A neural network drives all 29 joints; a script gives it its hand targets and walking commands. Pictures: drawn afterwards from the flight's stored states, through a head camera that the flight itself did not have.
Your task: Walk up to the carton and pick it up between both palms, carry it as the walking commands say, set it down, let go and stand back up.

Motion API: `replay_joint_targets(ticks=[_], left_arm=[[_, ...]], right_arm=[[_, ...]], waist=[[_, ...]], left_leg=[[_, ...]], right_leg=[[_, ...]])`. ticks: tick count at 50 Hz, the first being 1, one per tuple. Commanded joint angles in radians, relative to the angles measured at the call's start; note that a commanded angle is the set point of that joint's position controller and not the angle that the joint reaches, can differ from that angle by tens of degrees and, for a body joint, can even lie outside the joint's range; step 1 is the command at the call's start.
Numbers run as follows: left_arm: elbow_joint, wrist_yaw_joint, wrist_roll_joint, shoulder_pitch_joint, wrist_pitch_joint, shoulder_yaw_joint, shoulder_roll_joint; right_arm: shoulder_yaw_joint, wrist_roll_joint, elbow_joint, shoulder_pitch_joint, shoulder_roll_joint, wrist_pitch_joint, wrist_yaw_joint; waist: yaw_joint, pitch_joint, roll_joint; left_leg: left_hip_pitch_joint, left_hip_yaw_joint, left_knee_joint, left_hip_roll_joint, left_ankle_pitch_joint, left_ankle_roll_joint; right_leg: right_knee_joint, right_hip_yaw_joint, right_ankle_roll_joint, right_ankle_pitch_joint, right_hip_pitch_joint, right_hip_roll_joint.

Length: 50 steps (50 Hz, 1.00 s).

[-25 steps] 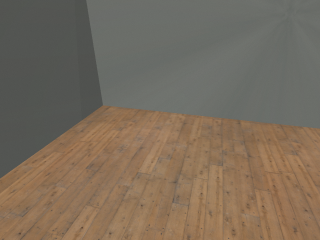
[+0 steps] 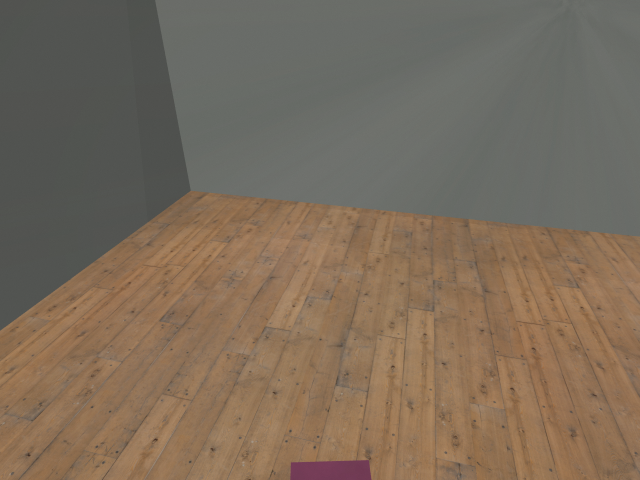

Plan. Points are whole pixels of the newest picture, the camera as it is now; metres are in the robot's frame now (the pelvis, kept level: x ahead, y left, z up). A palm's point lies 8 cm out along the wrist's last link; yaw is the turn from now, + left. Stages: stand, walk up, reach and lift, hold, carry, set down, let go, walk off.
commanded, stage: stand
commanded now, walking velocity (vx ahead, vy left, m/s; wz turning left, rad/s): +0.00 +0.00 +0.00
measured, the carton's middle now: out of the picture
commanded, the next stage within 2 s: none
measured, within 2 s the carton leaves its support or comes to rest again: neither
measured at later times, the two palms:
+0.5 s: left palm out of the picture -0.08 +0.21 -0.15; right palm out of the picture -0.10 -0.18 -0.15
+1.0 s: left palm out of the picture -0.10 +0.22 -0.15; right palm out of the picture -0.13 -0.16 -0.14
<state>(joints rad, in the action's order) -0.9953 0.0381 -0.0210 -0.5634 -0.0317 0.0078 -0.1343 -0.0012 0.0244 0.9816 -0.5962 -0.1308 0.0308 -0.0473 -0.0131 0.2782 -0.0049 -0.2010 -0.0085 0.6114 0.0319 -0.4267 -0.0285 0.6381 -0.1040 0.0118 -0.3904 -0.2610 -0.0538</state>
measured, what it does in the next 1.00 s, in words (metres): shifts its weight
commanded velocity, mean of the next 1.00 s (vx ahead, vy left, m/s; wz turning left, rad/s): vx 0.00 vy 0.00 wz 0.00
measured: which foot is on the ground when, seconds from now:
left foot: down 0.00-1.00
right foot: down 0.00-1.00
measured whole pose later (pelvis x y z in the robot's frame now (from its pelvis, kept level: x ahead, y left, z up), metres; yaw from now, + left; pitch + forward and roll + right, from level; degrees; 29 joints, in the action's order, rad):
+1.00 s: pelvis -0.06 +0.03 +0.01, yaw -2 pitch -3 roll +0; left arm -1.15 0.04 -0.02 -0.42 0.02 0.02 -0.08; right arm 0.02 0.02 1.09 -0.48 -0.10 0.01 -0.05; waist -0.01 0.08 0.02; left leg -0.18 0.05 0.55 0.05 -0.32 -0.07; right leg 0.53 -0.16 -0.05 -0.25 -0.23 -0.03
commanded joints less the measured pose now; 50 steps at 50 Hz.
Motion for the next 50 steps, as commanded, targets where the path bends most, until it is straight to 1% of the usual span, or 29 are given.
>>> replay_joint_targets(ticks=[1,3,5,6,7,8,9,11,12,15,16,18,20,23,25,26,28,30,32,33,34,36,39,40,44,45,46,48,50], left_arm=[[0.038,0.001,0.003,-0.013,-0.013,-0.011,-0.075],[0.029,0.006,-0.001,-0.040,-0.005,-0.018,-0.099],[0.024,0.003,-0.001,-0.016,-0.008,-0.020,-0.092],[0.005,0.005,0.004,-0.027,-0.003,-0.019,-0.083],[0.000,0.008,-0.002,-0.046,0.003,-0.003,-0.042],[-0.014,0.010,0.002,-0.033,0.002,-0.003,-0.027],[0.000,0.012,0.002,-0.020,0.008,-0.016,-0.077],[-0.016,0.006,0.003,-0.015,0.009,-0.018,-0.058],[-0.013,0.003,0.004,-0.011,0.007,-0.014,-0.053],[-0.037,0.011,-0.002,-0.001,0.014,-0.008,-0.031],[-0.036,0.010,0.005,-0.006,0.016,-0.004,-0.024],[-0.044,0.010,-0.004,0.010,0.020,-0.016,-0.057],[-0.054,0.011,0.006,-0.009,0.024,-0.008,-0.027],[-0.065,0.013,0.001,0.005,0.024,-0.013,-0.039],[-0.077,0.010,0.006,0.016,0.028,-0.011,-0.031],[-0.071,0.009,0.009,0.026,0.030,-0.013,-0.056],[-0.069,0.010,0.000,0.041,0.030,-0.009,-0.018],[-0.087,0.010,-0.001,0.059,0.030,-0.011,-0.026],[-0.096,0.014,0.005,0.038,0.037,-0.007,-0.019],[-0.098,0.010,0.001,0.055,0.036,-0.008,-0.009],[-0.107,0.005,0.003,0.024,0.039,0.000,-0.007],[-0.114,0.010,0.006,0.052,0.034,-0.006,-0.025],[-0.111,0.009,0.002,0.081,0.039,-0.008,-0.017],[-0.124,0.012,0.003,0.041,0.039,0.000,-0.006],[-0.134,0.005,0.002,0.064,0.048,-0.006,-0.031],[-0.132,0.004,0.005,0.055,0.047,0.000,-0.009],[-0.139,0.005,0.003,0.084,0.047,-0.002,-0.010],[-0.137,0.006,0.007,0.069,0.044,0.000,0.004],[-0.142,0.003,-0.006,0.080,0.042,0.000,0.003]], right_arm=[[-0.015,-0.005,-0.042,-0.030,-0.097,0.018,-0.006],[-0.006,-0.001,-0.018,-0.037,-0.072,0.017,-0.006],[-0.016,-0.003,-0.010,-0.019,-0.116,0.009,-0.007],[-0.012,0.004,-0.014,-0.009,-0.099,0.012,-0.013],[-0.004,0.000,0.012,-0.039,-0.066,0.005,-0.010],[-0.005,0.003,0.013,-0.021,-0.085,0.002,-0.011],[-0.002,0.001,0.018,-0.028,-0.054,0.005,-0.010],[0.003,0.002,0.039,-0.036,-0.069,0.002,-0.013],[0.001,0.004,0.037,-0.012,-0.073,0.001,-0.015],[-0.001,0.000,0.049,-0.035,-0.075,0.000,-0.009],[-0.002,0.005,0.049,-0.006,-0.083,-0.005,-0.006],[0.013,-0.006,0.063,-0.014,-0.024,-0.006,-0.010],[0.010,-0.003,0.068,-0.007,-0.037,-0.004,-0.007],[0.006,0.001,0.079,-0.036,-0.062,-0.005,-0.013],[0.002,0.000,0.075,-0.011,-0.071,-0.003,-0.008],[0.000,0.006,0.070,0.031,-0.082,-0.005,-0.010],[0.010,-0.002,0.087,-0.004,-0.037,-0.013,-0.012],[0.009,-0.001,0.086,-0.007,-0.037,-0.011,-0.006],[0.011,0.000,0.074,0.014,-0.047,-0.011,-0.010],[0.003,-0.003,0.072,0.027,-0.063,-0.011,-0.011],[0.009,-0.003,0.084,0.014,-0.059,-0.010,-0.010],[0.008,-0.007,0.083,0.015,-0.053,-0.009,-0.004],[0.007,-0.002,0.087,0.012,-0.058,-0.008,-0.010],[0.009,-0.004,0.093,-0.002,-0.051,-0.013,-0.010],[0.016,-0.002,0.087,0.022,-0.034,-0.015,-0.008],[0.007,-0.005,0.089,0.022,-0.061,-0.015,-0.007],[0.002,-0.003,0.086,0.030,-0.074,-0.011,-0.004],[0.004,-0.003,0.086,0.038,-0.063,-0.011,-0.003],[0.008,-0.009,0.079,0.046,-0.048,-0.015,-0.004]], waist=[[-0.001,-0.393,-0.002],[0.017,-0.391,0.040],[0.007,-0.417,-0.012],[0.025,-0.405,-0.009],[0.006,-0.457,0.021],[0.013,-0.463,-0.007],[0.011,-0.466,0.025],[0.014,-0.451,-0.016],[0.017,-0.463,0.024],[0.000,-0.453,-0.058],[0.011,-0.471,0.024],[-0.003,-0.473,0.038],[0.019,-0.488,0.019],[0.001,-0.471,-0.039],[0.005,-0.452,-0.017],[0.015,-0.529,0.045],[0.013,-0.464,-0.021],[-0.001,-0.469,0.003],[0.015,-0.477,0.025],[0.015,-0.483,-0.028],[0.024,-0.480,0.021],[0.011,-0.472,-0.017],[-0.001,-0.481,-0.005],[0.007,-0.473,0.064],[0.024,-0.499,-0.017],[0.024,-0.487,0.038],[0.017,-0.486,0.016],[0.018,-0.492,0.064],[0.016,-0.479,-0.003]], left_leg=[[-0.109,-0.106,-0.156,-0.108,0.314,-0.035],[-0.097,-0.109,-0.162,-0.119,0.372,-0.033],[-0.093,-0.102,-0.164,-0.109,0.331,-0.035],[-0.119,-0.118,-0.171,-0.124,0.345,-0.040],[-0.110,-0.100,-0.174,-0.110,0.313,-0.025],[-0.114,-0.106,-0.174,-0.113,0.340,-0.032],[-0.109,-0.102,-0.177,-0.114,0.313,-0.032],[-0.093,-0.109,-0.185,-0.110,0.325,-0.033],[-0.123,-0.111,-0.198,-0.117,0.273,-0.033],[-0.086,-0.103,-0.194,-0.104,0.249,-0.034],[-0.108,-0.094,-0.200,-0.097,0.227,-0.025],[-0.104,-0.097,-0.211,-0.099,0.229,-0.031],[-0.105,-0.104,-0.213,-0.106,0.221,-0.040],[-0.090,-0.097,-0.210,-0.105,0.220,-0.030],[-0.110,-0.097,-0.224,-0.103,0.166,-0.038],[-0.137,-0.091,-0.237,-0.099,0.151,-0.033],[-0.123,-0.114,-0.250,-0.103,0.098,-0.038],[-0.104,-0.094,-0.247,-0.095,0.109,-0.037],[-0.133,-0.120,-0.272,-0.107,0.036,-0.045],[-0.150,-0.129,-0.278,-0.113,0.021,-0.042],[-0.152,-0.125,-0.275,-0.108,0.019,-0.045],[-0.124,-0.124,-0.269,-0.110,0.063,-0.045],[-0.093,-0.108,-0.264,-0.104,0.076,-0.044],[-0.128,-0.137,-0.297,-0.128,0.019,-0.041],[-0.152,-0.145,-0.318,-0.133,0.007,-0.044],[-0.160,-0.138,-0.318,-0.120,-0.027,-0.042],[-0.144,-0.141,-0.330,-0.127,-0.017,-0.040],[-0.161,-0.145,-0.344,-0.131,-0.045,-0.044],[-0.156,-0.166,-0.346,-0.142,-0.065,-0.046]], right_leg=[[-0.134,-0.101,0.070,0.296,-0.149,0.099],[-0.136,-0.110,0.075,0.296,-0.131,0.107],[-0.140,-0.108,0.068,0.302,-0.153,0.097],[-0.148,-0.100,0.060,0.270,-0.126,0.103],[-0.144,-0.109,0.061,0.271,-0.142,0.097],[-0.148,-0.099,0.059,0.280,-0.151,0.097],[-0.160,-0.113,0.069,0.260,-0.153,0.103],[-0.158,-0.103,0.061,0.268,-0.137,0.092],[-0.163,-0.108,0.059,0.231,-0.127,0.096],[-0.161,-0.105,0.055,0.257,-0.131,0.085],[-0.175,-0.111,0.049,0.244,-0.131,0.089],[-0.174,-0.104,0.049,0.222,-0.137,0.089],[-0.182,-0.106,0.047,0.204,-0.127,0.089],[-0.177,-0.105,0.055,0.242,-0.106,0.086],[-0.186,-0.107,0.041,0.205,-0.084,0.080],[-0.197,-0.101,0.039,0.183,-0.121,0.083],[-0.192,-0.100,0.041,0.194,-0.086,0.077],[-0.195,-0.105,0.036,0.189,-0.097,0.080],[-0.191,-0.104,0.037,0.170,-0.102,0.071],[-0.183,-0.089,0.030,0.175,-0.087,0.064],[-0.197,-0.091,0.020,0.178,-0.073,0.067],[-0.195,-0.096,0.027,0.193,-0.086,0.071],[-0.191,-0.085,0.024,0.187,-0.114,0.063],[-0.185,-0.089,0.017,0.201,-0.084,0.062],[-0.192,-0.085,0.013,0.188,-0.080,0.068],[-0.183,-0.085,0.011,0.187,-0.064,0.058],[-0.183,-0.084,0.013,0.190,-0.078,0.068],[-0.199,-0.083,0.012,0.205,-0.056,0.064],[-0.186,-0.067,0.008,0.192,-0.053,0.059]])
